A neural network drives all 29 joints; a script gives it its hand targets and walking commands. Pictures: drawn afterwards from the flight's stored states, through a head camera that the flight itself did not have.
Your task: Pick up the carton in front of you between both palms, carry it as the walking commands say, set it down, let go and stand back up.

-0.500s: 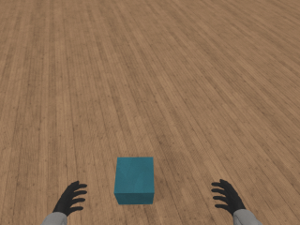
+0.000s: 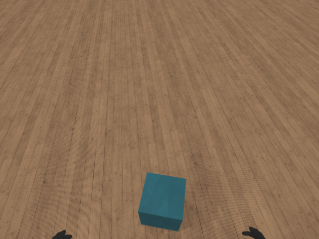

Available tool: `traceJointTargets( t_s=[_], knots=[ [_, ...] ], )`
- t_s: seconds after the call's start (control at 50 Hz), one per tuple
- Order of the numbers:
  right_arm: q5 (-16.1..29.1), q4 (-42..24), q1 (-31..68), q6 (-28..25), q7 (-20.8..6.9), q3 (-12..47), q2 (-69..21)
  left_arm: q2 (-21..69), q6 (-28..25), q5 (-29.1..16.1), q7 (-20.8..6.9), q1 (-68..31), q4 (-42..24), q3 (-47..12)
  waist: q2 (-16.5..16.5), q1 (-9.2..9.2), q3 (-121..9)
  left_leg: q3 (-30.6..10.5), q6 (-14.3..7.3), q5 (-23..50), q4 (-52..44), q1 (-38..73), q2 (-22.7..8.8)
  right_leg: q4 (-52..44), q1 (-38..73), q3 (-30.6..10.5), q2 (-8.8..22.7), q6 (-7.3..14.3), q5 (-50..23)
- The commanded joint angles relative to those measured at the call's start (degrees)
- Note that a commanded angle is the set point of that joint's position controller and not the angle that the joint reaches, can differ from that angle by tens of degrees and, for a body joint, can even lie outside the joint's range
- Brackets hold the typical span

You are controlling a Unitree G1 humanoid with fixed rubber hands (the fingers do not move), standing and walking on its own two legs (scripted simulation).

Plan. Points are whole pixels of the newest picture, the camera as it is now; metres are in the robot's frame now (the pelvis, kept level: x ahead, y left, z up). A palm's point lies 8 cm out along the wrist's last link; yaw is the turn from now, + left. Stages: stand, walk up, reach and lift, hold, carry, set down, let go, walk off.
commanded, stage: stand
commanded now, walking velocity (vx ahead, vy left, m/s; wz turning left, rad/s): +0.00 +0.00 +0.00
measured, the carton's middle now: (162, 202) +0.39 -0.01 -0.62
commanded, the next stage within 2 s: none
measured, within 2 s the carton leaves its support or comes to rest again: neither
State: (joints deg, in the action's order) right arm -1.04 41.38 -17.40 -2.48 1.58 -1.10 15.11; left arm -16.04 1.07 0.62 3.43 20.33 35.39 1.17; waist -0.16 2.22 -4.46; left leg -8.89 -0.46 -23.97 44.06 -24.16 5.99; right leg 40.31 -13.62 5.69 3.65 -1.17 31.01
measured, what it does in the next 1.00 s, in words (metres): stands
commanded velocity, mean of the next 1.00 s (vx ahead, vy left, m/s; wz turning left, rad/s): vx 0.00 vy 0.00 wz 0.00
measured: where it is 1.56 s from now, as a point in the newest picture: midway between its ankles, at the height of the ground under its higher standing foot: outside the picture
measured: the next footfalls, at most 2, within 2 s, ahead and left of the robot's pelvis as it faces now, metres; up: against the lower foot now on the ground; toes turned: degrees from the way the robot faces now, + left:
none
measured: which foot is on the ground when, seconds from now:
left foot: down 0.00-1.00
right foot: down 0.00-1.00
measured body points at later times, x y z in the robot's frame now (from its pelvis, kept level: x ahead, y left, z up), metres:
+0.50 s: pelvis -0.01 +0.00 +0.00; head +0.01 +0.00 +0.45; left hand +0.04 +0.28 -0.12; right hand +0.09 -0.26 -0.12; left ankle -0.01 +0.12 -0.71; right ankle -0.11 -0.12 -0.71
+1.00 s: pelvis -0.02 +0.00 +0.01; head -0.01 +0.01 +0.46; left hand -0.03 +0.27 -0.13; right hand +0.10 -0.25 -0.11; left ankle -0.02 +0.11 -0.71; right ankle -0.11 -0.12 -0.71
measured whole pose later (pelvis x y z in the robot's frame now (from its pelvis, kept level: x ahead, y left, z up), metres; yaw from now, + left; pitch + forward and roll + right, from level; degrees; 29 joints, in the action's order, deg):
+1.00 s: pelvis -0.02 +0.00 +0.01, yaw +6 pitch +1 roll -1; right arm -1.3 43.7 -18.2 0.5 1.7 -0.6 14.3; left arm -15.8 2.8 1.7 2.9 23.0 46.3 0.9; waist -0.5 2.0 -1.0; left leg -7.8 -0.8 -20.9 41.8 -22.0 4.8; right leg 35.8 -7.9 11.4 3.9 -0.7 28.8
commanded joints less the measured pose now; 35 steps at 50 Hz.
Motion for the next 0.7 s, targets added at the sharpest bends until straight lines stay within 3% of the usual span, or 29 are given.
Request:
traceJointTargets(
  t_s=[0.0,0.08,0.24,0.42,0.56,0.62,0.68],
  knots=[
    [0.1,-2.8,-3.3,0.0,0.5,-1.8,7.1,-7.2,-0.3,-0.1,0.4,1.8,-3.4,1.9,0.8,-1.08,-0.6,-2.0,-1.6,32.0,-4.1,0.9,-4.4,-2.3,2.3,-0.2,1.6,1.3,-29.2],
    [0.1,-2.8,-2.8,0.8,0.8,-1.7,7.0,-6.9,0.3,-0.1,0.6,2.5,-2.6,1.9,1.3,-0.99,-0.1,-3.3,-2.0,31.4,-4.4,0.2,-4.3,-2.7,3.3,0.1,1.0,1.3,-26.1],
    [-0.1,-2.8,-2.6,1.4,1.0,-1.5,6.2,-7.1,1.2,0.2,0.6,3.0,-0.8,1.9,-0.3,-0.59,1.2,-1.6,-1.7,26.6,-3.4,-2.0,-3.1,-4.1,5.8,0.9,2.6,2.5,-29.0],
    [-0.3,-1.9,-3.4,2.1,1.1,-1.5,7.0,-7.5,1.8,0.6,0.3,3.7,1.2,1.9,1.9,-0.48,2.5,-4.9,-2.4,26.1,-6.1,-2.6,-3.2,-5.2,6.3,1.1,1.1,2.7,-20.2],
    [-0.3,-1.6,-3.7,2.2,0.9,-1.4,6.1,-7.9,1.8,0.8,0.1,3.6,3.0,1.9,-0.6,-0.5,3.9,-1.6,-2.0,23.0,-4.3,-3.0,-2.5,-7.8,6.9,0.9,3.8,4.0,-24.3],
    [-0.3,-1.2,-4.3,2.4,0.9,-1.5,6.5,-8.0,1.9,0.9,0.1,3.6,3.7,2.0,0.8,-0.72,4.4,-3.0,-2.4,24.9,-5.7,-2.0,-2.9,-7.2,6.2,1.7,2.5,3.8,-21.2],
    [-0.4,-0.8,-4.4,2.5,0.9,-1.6,7.4,-7.8,2.0,0.9,-0.1,4.4,4.4,2.0,4.0,-0.65,4.2,-7.4,-3.3,26.2,-9.1,-1.4,-4.1,-6.2,5.9,2.2,-0.1,3.1,-14.5]
  ],
)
